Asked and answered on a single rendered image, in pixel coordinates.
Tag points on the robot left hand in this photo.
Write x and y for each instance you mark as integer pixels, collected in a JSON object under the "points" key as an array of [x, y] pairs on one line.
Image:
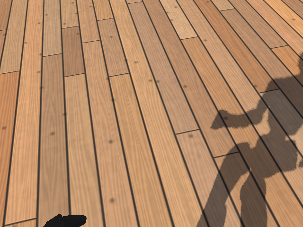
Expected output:
{"points": [[66, 221]]}

